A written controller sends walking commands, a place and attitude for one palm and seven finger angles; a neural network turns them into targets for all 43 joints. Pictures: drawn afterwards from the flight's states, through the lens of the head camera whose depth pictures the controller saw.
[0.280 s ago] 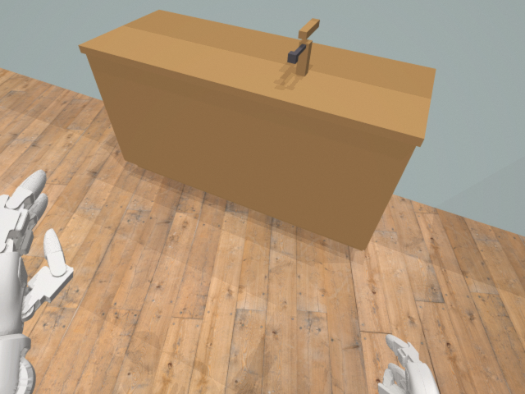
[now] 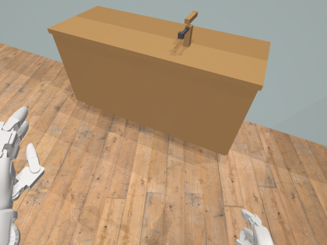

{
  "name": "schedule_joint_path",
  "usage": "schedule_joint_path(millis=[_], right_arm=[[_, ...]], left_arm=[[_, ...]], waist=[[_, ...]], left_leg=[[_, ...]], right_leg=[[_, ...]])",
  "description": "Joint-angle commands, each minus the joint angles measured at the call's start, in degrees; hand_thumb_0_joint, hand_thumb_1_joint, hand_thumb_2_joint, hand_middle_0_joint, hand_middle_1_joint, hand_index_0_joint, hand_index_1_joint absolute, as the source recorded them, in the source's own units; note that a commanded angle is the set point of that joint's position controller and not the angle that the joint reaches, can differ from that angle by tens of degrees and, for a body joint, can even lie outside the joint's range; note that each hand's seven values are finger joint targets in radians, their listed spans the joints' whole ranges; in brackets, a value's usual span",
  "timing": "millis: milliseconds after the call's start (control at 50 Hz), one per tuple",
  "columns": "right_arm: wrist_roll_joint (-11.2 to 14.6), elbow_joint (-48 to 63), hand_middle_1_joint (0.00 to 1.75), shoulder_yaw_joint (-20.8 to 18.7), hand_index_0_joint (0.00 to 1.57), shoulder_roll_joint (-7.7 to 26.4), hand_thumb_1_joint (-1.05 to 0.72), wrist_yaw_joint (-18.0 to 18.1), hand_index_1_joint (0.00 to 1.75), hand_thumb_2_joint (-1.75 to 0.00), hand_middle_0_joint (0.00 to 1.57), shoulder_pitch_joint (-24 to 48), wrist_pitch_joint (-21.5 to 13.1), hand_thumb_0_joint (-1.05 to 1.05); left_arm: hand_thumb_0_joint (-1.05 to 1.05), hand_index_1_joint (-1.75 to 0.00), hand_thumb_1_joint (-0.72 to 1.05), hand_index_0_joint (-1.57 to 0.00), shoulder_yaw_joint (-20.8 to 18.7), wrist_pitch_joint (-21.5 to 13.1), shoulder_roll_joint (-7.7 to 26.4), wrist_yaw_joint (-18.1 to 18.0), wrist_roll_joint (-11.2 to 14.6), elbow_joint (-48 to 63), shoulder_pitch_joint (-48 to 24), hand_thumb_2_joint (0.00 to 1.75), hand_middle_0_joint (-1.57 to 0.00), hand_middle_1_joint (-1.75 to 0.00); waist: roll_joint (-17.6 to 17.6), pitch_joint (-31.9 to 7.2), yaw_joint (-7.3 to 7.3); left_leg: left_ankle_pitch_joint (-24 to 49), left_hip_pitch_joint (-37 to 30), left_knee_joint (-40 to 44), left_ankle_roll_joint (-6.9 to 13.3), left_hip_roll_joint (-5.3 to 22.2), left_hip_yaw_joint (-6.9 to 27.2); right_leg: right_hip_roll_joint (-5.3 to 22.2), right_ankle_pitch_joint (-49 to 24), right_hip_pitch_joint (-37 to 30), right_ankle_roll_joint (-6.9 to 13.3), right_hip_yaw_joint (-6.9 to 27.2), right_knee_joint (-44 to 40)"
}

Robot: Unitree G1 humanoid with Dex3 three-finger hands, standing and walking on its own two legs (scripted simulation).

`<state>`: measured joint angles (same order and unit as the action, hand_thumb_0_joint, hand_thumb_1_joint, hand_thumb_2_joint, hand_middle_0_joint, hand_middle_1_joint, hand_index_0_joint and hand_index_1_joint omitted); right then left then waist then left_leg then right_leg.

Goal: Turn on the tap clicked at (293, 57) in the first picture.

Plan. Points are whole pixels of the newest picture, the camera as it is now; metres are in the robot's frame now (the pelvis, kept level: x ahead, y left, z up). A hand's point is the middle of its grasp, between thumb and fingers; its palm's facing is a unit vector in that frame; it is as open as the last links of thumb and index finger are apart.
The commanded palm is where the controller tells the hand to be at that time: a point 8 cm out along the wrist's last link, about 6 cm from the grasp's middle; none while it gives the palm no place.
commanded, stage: look at it before walking up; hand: left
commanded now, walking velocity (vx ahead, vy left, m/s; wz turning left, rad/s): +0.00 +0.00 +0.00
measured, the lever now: (181, 35) +1.08 -0.03 +0.04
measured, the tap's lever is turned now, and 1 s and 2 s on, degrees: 0 0 0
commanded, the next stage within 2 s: walk to a spot facing it in 0.12 s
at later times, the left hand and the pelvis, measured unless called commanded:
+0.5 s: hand (26, 180) +0.19 +0.26 +0.15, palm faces +0.42 -0.82 -0.39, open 7.4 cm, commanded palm +0.13 +0.30 +0.18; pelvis -0.01 +0.01 -0.01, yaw +4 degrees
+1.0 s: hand out of the picture +0.15 +0.33 +0.16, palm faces +0.72 -0.58 -0.38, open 7.4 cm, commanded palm +0.09 +0.35 +0.18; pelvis +0.05 +0.03 -0.03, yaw +22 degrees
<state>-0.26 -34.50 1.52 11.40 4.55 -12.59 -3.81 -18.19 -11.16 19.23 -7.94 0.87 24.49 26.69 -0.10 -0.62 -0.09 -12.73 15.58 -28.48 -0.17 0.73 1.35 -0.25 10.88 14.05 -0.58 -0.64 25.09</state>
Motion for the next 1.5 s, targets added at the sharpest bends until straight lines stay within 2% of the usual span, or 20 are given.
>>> schedule_joint_path(millis=[0,400,520,560,620,700,740,820,900,920,960,1020,1100,1180,1220,1240,1260,1300,1380,1480], right_arm=[[0.14,9.01,0.30,-2.89,0.20,6.92,-0.90,0.55,0.30,-0.90,0.20,5.84,-3.27,0.00],[0.49,9.84,0.30,-3.74,0.20,6.98,-0.90,-0.11,0.30,-0.90,0.20,5.10,-2.59,0.00],[0.05,9.66,0.30,-3.58,0.20,7.54,-0.90,0.59,0.30,-0.90,0.20,4.78,-3.08,0.00],[-0.50,8.90,0.30,-4.12,0.20,7.38,-0.90,0.38,0.30,-0.90,0.20,3.72,-4.00,0.00],[-0.75,7.93,0.30,-4.14,0.20,7.02,-0.90,-0.22,0.30,-0.90,0.20,4.20,-4.39,0.00],[0.36,7.76,0.30,-5.26,0.20,7.21,-0.90,-0.91,0.30,-0.90,0.20,4.72,-3.44,0.00],[-0.61,6.56,0.30,-3.68,0.20,5.62,-0.90,-0.43,0.30,-0.90,0.20,4.94,-3.10,0.00],[-0.74,7.83,0.30,-3.05,0.20,4.68,-0.90,0.42,0.30,-0.90,0.20,6.20,-2.46,0.00],[-0.69,9.41,0.30,-3.67,0.20,3.98,-0.90,0.88,0.30,-0.90,0.20,4.00,-3.02,0.00],[-0.33,9.75,0.30,-4.05,0.20,4.40,-0.90,1.04,0.30,-0.90,0.20,2.41,-3.13,0.00],[0.13,10.14,0.30,-4.28,0.20,6.43,-0.90,-0.13,0.30,-0.90,0.20,3.54,-3.40,0.00],[0.97,7.72,0.30,-5.53,0.20,6.49,-0.90,-0.69,0.30,-0.90,0.20,5.00,-3.01,0.00],[1.20,7.61,0.30,-4.62,0.20,6.12,-0.90,-0.76,0.30,-0.90,0.20,5.45,-4.64,0.00],[0.63,7.24,0.30,-3.72,0.20,5.84,-0.90,-0.07,0.30,-0.90,0.20,5.29,-4.37,0.00],[0.71,7.58,0.30,-3.37,0.20,4.47,-0.90,0.41,0.30,-0.90,0.20,5.27,-3.69,0.00],[0.45,8.20,0.30,-3.32,0.20,3.78,-0.90,0.37,0.30,-0.90,0.20,6.53,-3.59,0.00],[-0.49,8.14,0.30,-3.56,0.20,6.04,-0.90,0.08,0.30,-0.90,0.20,7.85,-4.16,0.00],[-0.52,5.87,0.30,-3.09,0.20,5.74,-0.90,-0.34,0.30,-0.90,0.20,5.98,-3.26,0.00],[-0.35,6.16,0.30,-2.86,0.20,5.37,-0.90,0.21,0.30,-0.90,0.20,7.46,-2.08,0.00],[-0.40,10.12,0.30,-3.89,0.20,4.18,-0.90,-0.04,0.30,-0.90,0.20,5.99,-2.40,0.00]], left_arm=[[0.00,-0.30,0.90,-0.20,-6.07,-3.72,9.70,-1.07,0.24,12.64,-4.55,0.90,-0.20,-0.30],[0.00,-0.30,0.90,-0.20,-8.27,-3.44,11.43,-1.75,0.76,16.17,-1.67,0.90,-0.20,-0.30],[0.00,-0.30,0.90,-0.20,-7.92,-3.15,10.00,-2.02,-0.27,19.00,-4.36,0.90,-0.20,-0.30],[0.00,-0.30,0.90,-0.20,-7.31,-3.58,9.19,-1.40,-0.44,18.63,-4.07,0.90,-0.20,-0.30],[0.00,-0.30,0.90,-0.20,-7.73,-3.83,9.24,-0.69,-0.04,18.42,-0.23,0.90,-0.20,-0.30],[0.00,-0.30,0.90,-0.20,-9.55,-3.47,11.80,-1.33,1.29,14.77,-3.67,0.90,-0.20,-0.30],[0.00,-0.30,0.90,-0.20,-9.34,-3.97,12.03,-1.61,0.13,13.22,-1.75,0.90,-0.20,-0.30],[0.00,-0.30,0.90,-0.20,-8.73,-4.47,12.19,-1.74,-0.31,15.33,-5.56,0.90,-0.20,-0.30],[0.00,-0.30,0.90,-0.20,-6.99,-3.34,10.34,-3.43,0.47,19.80,-5.51,0.90,-0.20,-0.30],[0.00,-0.30,0.90,-0.20,-7.74,-3.93,11.51,-3.77,0.66,22.46,-6.69,0.90,-0.20,-0.30],[0.00,-0.30,0.90,-0.20,-8.65,-5.39,11.62,-4.26,1.03,25.09,-7.67,0.90,-0.20,-0.30],[0.00,-0.30,0.90,-0.20,-11.09,-4.63,13.57,-2.06,-0.19,21.25,-6.88,0.90,-0.20,-0.30],[0.00,-0.30,0.90,-0.20,-10.67,-5.20,11.22,-1.72,0.87,21.93,-2.50,0.90,-0.20,-0.30],[0.00,-0.30,0.90,-0.20,-8.07,-3.85,8.38,-1.20,0.65,14.03,-3.09,0.90,-0.20,-0.30],[0.00,-0.30,0.90,-0.20,-6.58,-2.24,9.20,-1.11,-0.14,12.18,-6.78,0.90,-0.20,-0.30],[0.00,-0.30,0.90,-0.20,-7.91,-1.36,12.02,-1.40,-0.19,10.69,-7.52,0.90,-0.20,-0.30],[0.00,-0.30,0.90,-0.20,-8.77,-1.55,13.87,-2.00,0.20,11.42,-10.17,0.90,-0.20,-0.30],[0.00,-0.30,0.90,-0.20,-6.76,-2.59,12.23,-1.16,-0.27,12.66,-12.14,0.90,-0.20,-0.30],[0.00,-0.30,0.90,-0.20,-6.52,-3.72,11.50,-1.67,-0.56,15.08,-10.60,0.90,-0.20,-0.30],[0.00,-0.30,0.90,-0.20,-9.11,-3.50,11.77,-3.96,0.18,21.17,-6.60,0.90,-0.20,-0.30]], waist=[[-3.02,-5.22,-0.07],[-1.44,-5.26,0.43],[-12.17,-2.35,1.12],[-14.81,-2.28,1.53],[-12.70,-5.49,0.45],[13.73,-3.33,-0.57],[5.12,0.50,-0.05],[10.00,1.88,-0.56],[5.94,-4.99,1.08],[0.60,-9.28,2.86],[-19.15,-12.05,1.84],[-10.39,-5.33,1.45],[-15.04,-3.09,-0.07],[-12.12,-1.71,-0.91],[3.20,-1.33,-1.68],[21.17,0.12,-2.40],[17.31,0.80,-2.19],[7.79,0.81,-0.64],[9.69,0.78,-0.59],[10.48,-3.88,-2.08]], left_leg=[[2.90,2.15,5.51,0.63,2.07,0.94],[2.69,6.19,-0.57,1.51,1.90,4.13],[-23.56,14.20,9.82,7.84,8.33,22.41],[-18.34,8.82,12.11,9.90,10.21,29.75],[-1.75,6.26,5.63,9.09,7.86,25.09],[-15.65,31.53,-35.47,-0.37,-1.60,0.10],[-12.34,29.24,-40.07,-0.72,3.21,-0.06],[-10.64,17.26,-22.71,-0.33,5.34,-6.40],[-2.54,-4.00,-3.11,0.58,-3.08,-16.57],[-0.25,-14.76,-0.16,2.56,-1.61,-12.98],[22.79,-25.35,6.11,17.81,23.33,30.82],[-2.95,-9.12,8.15,17.76,22.73,27.66],[-17.05,6.54,12.68,11.10,13.65,9.76],[-25.67,14.21,6.20,7.67,10.87,5.22],[-24.81,21.35,-17.39,3.78,3.90,-2.57],[-23.35,30.99,-37.15,0.87,-1.94,-5.90],[-18.36,33.46,-46.46,0.32,0.47,0.53],[-12.77,30.32,-48.61,-0.38,3.47,0.71],[-9.11,20.59,-31.57,-0.97,4.99,-4.77],[-6.79,6.16,-7.64,0.17,0.70,-14.10]], right_leg=[[2.50,-2.46,-5.36,0.70,3.29,-3.99],[8.06,4.64,-1.83,1.29,2.01,-0.53],[1.85,19.73,1.07,-0.44,-1.19,17.01],[-0.79,20.25,4.83,-0.57,-0.40,19.30],[-0.58,17.71,-1.71,0.10,0.13,7.74],[27.71,18.63,-15.25,12.56,27.75,-11.01],[24.63,8.74,-9.04,12.03,16.81,-8.48],[20.40,-9.54,-4.82,7.60,-0.47,-5.15],[16.45,-21.03,-2.46,4.14,-8.53,12.44],[14.50,-21.30,3.05,1.29,-10.46,26.94],[2.52,25.24,24.46,-2.77,-4.86,54.66],[8.93,22.53,26.64,-2.46,4.73,50.97],[6.38,12.90,9.04,-2.47,-4.58,29.91],[1.59,10.59,-5.49,-2.95,-10.26,12.74],[9.69,22.78,-9.81,0.88,2.51,-2.75],[25.03,27.89,-10.81,8.51,30.97,-13.40],[30.42,24.37,-10.54,11.97,37.99,-16.33],[26.82,20.48,-7.73,10.76,24.88,-12.57],[21.35,-2.54,-6.85,7.06,0.59,-8.16],[20.11,-8.65,-8.27,6.68,-4.61,-0.88]])
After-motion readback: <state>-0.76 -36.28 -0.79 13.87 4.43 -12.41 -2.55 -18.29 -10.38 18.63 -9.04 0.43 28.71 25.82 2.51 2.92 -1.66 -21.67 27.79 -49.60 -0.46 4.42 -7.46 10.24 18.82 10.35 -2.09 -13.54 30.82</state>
